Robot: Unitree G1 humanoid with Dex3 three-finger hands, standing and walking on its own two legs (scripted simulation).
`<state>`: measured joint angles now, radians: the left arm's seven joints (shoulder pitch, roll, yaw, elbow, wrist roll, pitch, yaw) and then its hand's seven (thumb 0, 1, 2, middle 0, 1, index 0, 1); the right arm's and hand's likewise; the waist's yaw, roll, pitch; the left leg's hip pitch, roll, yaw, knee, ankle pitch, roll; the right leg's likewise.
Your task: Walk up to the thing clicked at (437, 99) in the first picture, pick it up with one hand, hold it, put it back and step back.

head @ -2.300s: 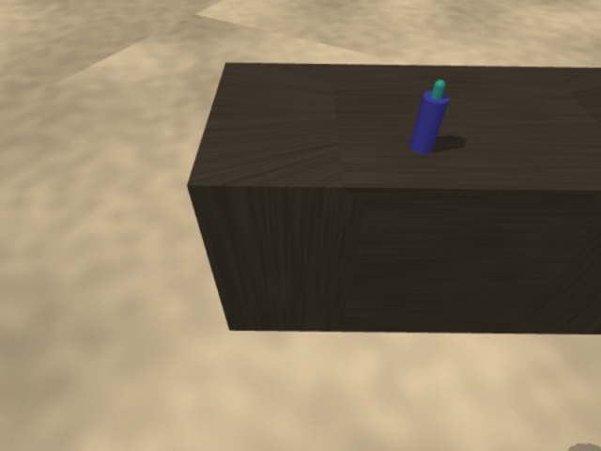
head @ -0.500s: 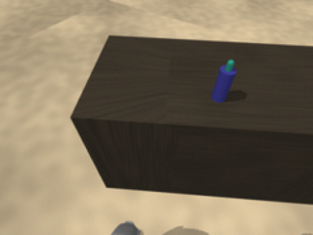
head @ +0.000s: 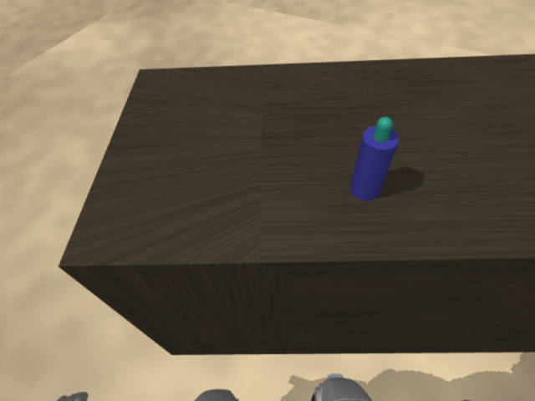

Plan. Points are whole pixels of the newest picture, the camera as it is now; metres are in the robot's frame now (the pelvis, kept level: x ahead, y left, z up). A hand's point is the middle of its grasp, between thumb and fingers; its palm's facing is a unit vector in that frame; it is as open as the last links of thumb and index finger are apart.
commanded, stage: walk up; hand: right
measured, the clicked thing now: (374, 158) +0.49 -0.16 +0.04
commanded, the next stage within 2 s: stand in 1.98 s
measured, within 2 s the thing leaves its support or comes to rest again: neither
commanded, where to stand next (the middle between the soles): +0.03 +0.05 m, yaw +1 degrees
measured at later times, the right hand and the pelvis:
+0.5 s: hand out of the picture +0.05 -0.23 -0.13, palm faces -0.08 +0.91 -0.41, open 7.4 cm; pelvis -0.02 +0.04 +0.01, yaw +3 degrees
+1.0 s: hand out of the picture +0.07 -0.21 -0.12, palm faces -0.03 +0.95 -0.32, open 7.4 cm; pelvis -0.03 +0.04 +0.03, yaw +0 degrees
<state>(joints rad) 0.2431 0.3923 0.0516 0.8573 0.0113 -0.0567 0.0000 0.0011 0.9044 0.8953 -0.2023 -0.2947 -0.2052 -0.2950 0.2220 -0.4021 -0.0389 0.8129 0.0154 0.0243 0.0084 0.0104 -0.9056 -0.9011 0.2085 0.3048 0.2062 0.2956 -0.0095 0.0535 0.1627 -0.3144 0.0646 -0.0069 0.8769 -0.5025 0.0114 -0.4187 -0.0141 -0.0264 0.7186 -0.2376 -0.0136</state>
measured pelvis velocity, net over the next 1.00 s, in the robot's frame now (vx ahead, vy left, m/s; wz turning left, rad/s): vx -0.03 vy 0.04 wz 0.01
